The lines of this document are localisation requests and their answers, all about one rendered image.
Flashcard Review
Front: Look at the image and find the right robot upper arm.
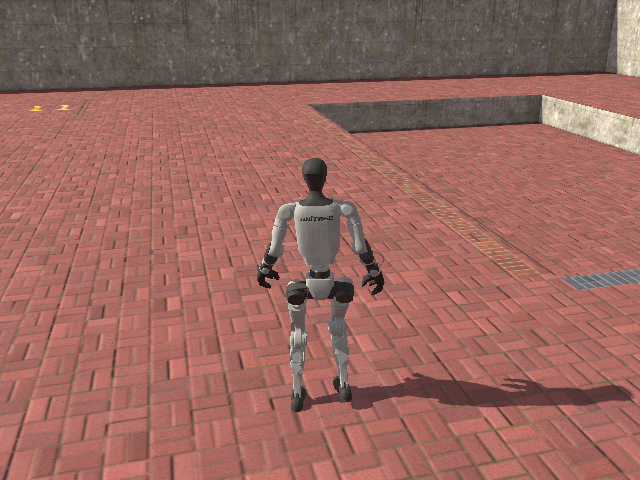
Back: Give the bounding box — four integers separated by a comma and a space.
337, 200, 368, 255

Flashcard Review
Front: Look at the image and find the right robot shin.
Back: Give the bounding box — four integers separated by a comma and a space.
331, 319, 349, 388

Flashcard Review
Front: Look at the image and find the left robot forearm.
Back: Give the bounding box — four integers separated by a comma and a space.
259, 242, 278, 274

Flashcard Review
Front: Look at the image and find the right robot forearm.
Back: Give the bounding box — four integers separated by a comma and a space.
359, 239, 381, 277

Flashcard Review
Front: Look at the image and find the robot right hand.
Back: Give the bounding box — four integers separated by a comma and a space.
362, 271, 385, 295

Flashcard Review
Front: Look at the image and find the left robot upper arm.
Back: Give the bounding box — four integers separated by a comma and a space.
268, 202, 296, 258

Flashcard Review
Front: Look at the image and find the robot left hand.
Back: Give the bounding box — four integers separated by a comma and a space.
257, 266, 280, 289

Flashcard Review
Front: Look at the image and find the robot right thigh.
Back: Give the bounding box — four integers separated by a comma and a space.
328, 277, 354, 337

